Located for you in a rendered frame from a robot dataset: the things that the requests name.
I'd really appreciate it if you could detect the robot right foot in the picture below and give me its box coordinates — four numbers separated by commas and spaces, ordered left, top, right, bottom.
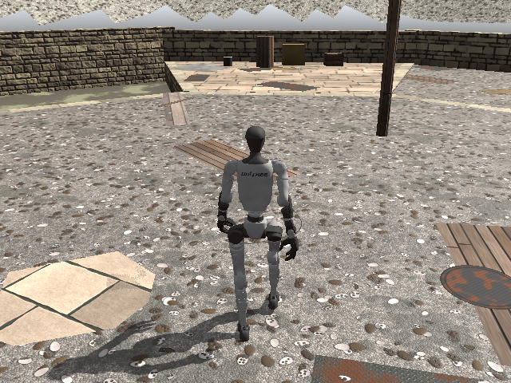
268, 291, 279, 310

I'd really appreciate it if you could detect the robot torso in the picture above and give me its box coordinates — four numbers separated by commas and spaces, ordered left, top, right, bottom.
237, 157, 274, 239

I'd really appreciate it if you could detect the left robot hand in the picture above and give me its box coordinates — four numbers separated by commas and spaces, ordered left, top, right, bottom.
217, 218, 236, 234

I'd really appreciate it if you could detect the robot right upper arm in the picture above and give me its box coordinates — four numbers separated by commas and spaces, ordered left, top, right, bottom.
272, 160, 289, 207

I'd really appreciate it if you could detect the left robot forearm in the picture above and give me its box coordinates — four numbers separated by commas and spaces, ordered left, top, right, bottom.
217, 191, 229, 221

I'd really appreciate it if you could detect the right robot hand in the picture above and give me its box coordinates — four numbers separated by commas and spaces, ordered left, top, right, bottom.
279, 236, 299, 261

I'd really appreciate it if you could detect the robot left upper arm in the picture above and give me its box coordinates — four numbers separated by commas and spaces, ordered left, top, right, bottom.
220, 160, 239, 203

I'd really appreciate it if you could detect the right robot forearm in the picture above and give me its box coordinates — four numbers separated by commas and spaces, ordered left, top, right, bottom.
281, 195, 297, 239

